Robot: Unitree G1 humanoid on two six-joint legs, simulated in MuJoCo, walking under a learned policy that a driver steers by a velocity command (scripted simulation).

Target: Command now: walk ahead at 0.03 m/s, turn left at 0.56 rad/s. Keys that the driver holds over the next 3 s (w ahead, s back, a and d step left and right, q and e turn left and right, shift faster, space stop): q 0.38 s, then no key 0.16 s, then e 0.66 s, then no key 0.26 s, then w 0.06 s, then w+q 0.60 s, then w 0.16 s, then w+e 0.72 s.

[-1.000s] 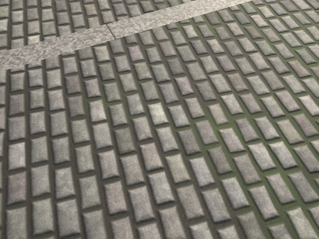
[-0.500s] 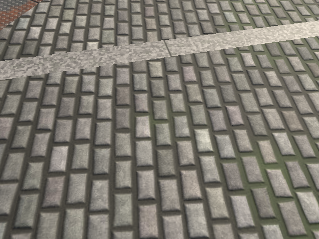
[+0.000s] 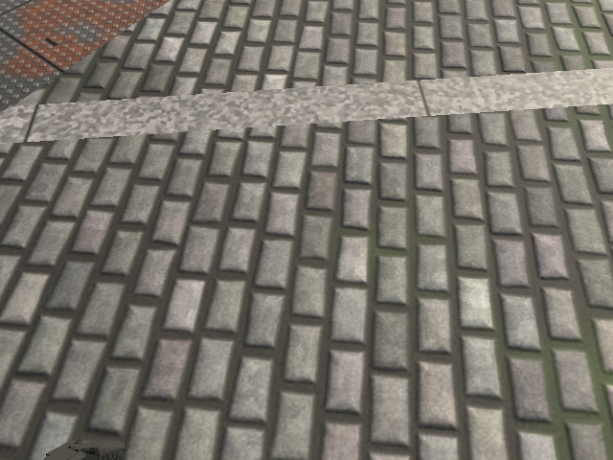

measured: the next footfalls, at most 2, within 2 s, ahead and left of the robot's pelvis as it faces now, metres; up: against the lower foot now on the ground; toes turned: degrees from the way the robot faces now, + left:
left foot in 0.36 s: +0.02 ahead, +0.15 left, +0.00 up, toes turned +14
right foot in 0.80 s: +0.06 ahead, -0.08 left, +0.00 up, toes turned +12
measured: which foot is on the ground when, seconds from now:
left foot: up 0.00-0.34, down 0.36-0.86, up 0.88-1.00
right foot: down 0.00-0.36, up 0.38-0.78, down 0.80-1.00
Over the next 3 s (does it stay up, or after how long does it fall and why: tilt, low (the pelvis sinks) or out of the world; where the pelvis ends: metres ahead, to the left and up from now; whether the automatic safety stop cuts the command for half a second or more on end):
stays up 0.70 0.24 -0.01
